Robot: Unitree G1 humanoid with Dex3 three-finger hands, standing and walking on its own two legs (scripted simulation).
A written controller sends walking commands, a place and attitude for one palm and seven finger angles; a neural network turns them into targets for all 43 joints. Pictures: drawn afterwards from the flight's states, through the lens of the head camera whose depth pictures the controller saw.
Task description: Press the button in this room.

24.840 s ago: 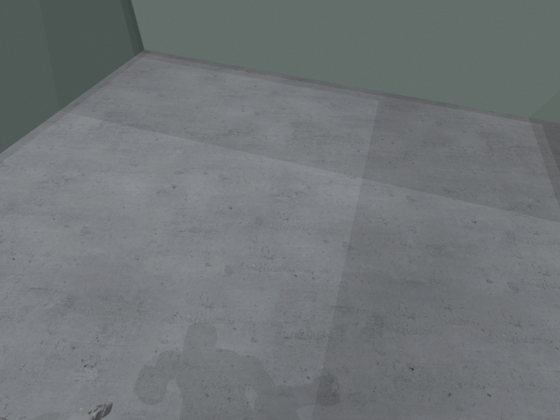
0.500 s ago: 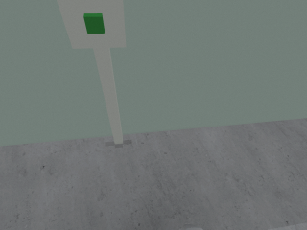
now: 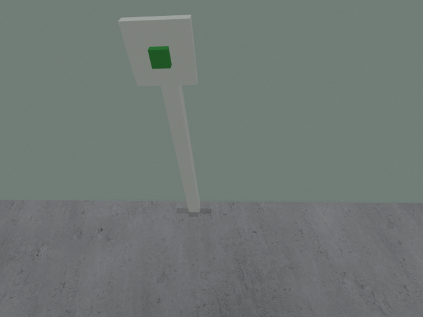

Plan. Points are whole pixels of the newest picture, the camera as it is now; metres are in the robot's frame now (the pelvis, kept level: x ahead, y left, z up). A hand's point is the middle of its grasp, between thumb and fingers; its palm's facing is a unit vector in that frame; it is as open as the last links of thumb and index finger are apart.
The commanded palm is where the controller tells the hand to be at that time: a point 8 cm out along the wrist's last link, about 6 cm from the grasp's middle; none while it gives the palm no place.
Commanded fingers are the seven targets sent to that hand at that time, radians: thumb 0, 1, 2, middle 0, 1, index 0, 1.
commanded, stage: take the last steps up to it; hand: left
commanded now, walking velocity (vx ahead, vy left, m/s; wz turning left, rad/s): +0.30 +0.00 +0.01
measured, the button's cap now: (160, 57) +0.76 +0.21 +0.14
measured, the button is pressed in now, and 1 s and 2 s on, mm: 0 0 0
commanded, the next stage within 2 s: come to a stop and stand still in 0.72 s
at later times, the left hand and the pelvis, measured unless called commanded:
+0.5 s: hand out of the picture +0.06 +0.24 -0.18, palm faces +0.06 -0.99 -0.15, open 7.4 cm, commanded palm none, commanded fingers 0.00 0.90 0.90 -0.20 -0.30 -0.20 -0.30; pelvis +0.09 +0.07 +0.00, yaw -1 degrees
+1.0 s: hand (165, 234) +0.36 +0.17 -0.17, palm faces -0.03 -0.97 -0.25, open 7.1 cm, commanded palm none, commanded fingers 0.00 0.90 0.90 -0.20 -0.30 -0.20 -0.30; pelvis +0.27 -0.01 -0.01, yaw -3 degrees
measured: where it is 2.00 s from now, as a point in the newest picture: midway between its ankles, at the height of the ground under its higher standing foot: outside the picture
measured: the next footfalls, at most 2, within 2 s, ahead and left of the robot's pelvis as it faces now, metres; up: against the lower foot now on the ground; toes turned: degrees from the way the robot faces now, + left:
left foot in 0.26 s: +0.06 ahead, +0.16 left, +0.00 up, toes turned +8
right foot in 0.76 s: +0.33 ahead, -0.09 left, +0.00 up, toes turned -11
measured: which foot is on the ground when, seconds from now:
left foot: up 0.00-0.24, down 0.26-0.76, up 0.78-1.00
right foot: down 0.00-0.28, up 0.30-0.74, down 0.76-1.00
